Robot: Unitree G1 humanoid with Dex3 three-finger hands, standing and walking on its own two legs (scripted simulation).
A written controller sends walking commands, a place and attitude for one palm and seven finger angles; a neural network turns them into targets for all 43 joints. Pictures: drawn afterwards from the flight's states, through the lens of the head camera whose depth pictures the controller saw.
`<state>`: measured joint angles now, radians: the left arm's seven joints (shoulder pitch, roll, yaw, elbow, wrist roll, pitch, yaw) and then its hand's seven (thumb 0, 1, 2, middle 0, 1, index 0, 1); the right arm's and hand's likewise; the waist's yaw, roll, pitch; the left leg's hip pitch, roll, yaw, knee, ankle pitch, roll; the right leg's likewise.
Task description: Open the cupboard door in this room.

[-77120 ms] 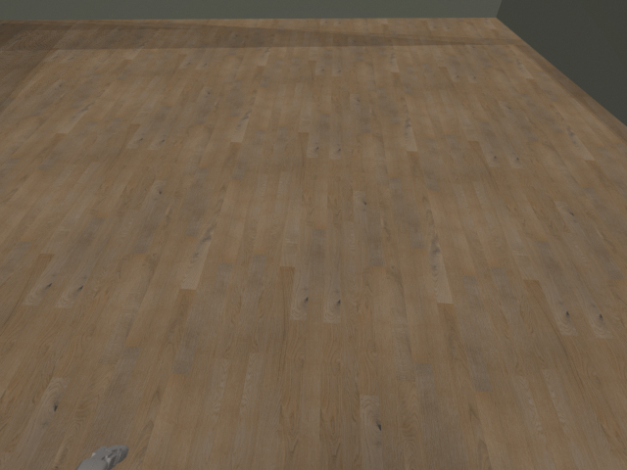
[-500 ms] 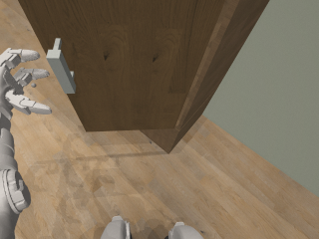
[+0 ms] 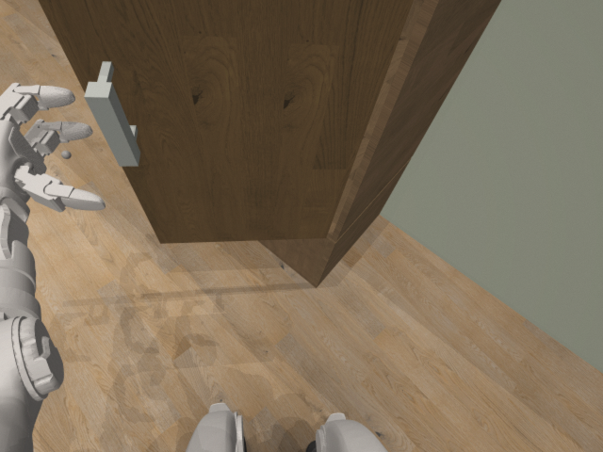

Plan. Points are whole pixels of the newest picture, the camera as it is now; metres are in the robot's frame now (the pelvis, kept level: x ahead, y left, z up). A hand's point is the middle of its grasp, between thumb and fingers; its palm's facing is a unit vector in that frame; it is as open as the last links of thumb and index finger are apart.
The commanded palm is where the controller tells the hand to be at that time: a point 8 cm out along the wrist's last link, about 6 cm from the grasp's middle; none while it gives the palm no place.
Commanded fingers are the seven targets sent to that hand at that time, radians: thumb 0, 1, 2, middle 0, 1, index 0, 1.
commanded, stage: slide the fingers in behind the handle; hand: left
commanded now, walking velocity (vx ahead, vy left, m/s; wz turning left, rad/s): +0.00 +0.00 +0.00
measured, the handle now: (118, 116) +0.53 +0.22 +0.09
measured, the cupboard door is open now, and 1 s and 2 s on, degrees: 45 45 45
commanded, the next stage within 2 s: close the thumb around the handle in 1.42 s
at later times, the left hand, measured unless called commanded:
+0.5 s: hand (98, 155) +0.46 +0.24 +0.08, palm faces +0.04 -1.00 -0.01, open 14.0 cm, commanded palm +0.44 +0.28 +0.08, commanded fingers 0.00 -0.50 0.30 -0.30 -1.20 -0.30 -1.20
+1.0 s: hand (133, 148) +0.48 +0.20 +0.08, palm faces +0.05 -1.00 +0.00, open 14.0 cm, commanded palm +0.45 +0.25 +0.08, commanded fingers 0.00 -0.50 0.30 -0.30 -1.20 -0.30 -1.20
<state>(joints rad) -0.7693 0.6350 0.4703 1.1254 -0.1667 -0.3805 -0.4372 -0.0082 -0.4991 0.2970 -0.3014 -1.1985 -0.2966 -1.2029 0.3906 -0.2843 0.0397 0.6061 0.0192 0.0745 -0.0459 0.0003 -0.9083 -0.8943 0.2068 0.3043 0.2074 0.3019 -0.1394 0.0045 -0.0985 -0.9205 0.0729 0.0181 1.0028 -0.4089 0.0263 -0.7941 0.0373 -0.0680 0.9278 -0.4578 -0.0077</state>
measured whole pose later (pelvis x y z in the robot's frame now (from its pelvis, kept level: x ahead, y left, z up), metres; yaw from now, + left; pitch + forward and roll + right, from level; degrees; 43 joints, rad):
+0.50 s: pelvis +0.00 -0.01 +0.00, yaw +0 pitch +18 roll -3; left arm -0.76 0.55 0.42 1.11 -0.16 -0.38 -0.36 -0.01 -0.50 0.30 -0.30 -1.20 -0.30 -1.20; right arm 0.38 -0.27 0.04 0.61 0.02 0.06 -0.04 0.00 -0.91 -0.89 0.21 0.30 0.21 0.30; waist -0.13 0.02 -0.10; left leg -0.90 0.07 0.02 0.99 -0.41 0.02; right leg -0.78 0.04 -0.07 0.93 -0.46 -0.02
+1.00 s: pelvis +0.01 -0.01 +0.00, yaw +0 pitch +18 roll -3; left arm -0.75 0.47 0.39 1.07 -0.14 -0.38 -0.26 -0.01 -0.50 0.30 -0.30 -1.20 -0.30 -1.20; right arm 0.38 -0.26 0.03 0.61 0.02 0.07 -0.02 0.00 -0.91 -0.89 0.21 0.30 0.21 0.30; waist -0.14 0.02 -0.11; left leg -0.87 0.07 0.03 0.98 -0.41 0.01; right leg -0.76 0.04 -0.06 0.93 -0.48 -0.02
